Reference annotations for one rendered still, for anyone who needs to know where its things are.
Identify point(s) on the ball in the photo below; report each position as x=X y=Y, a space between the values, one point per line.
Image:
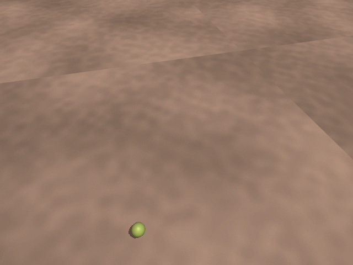
x=138 y=229

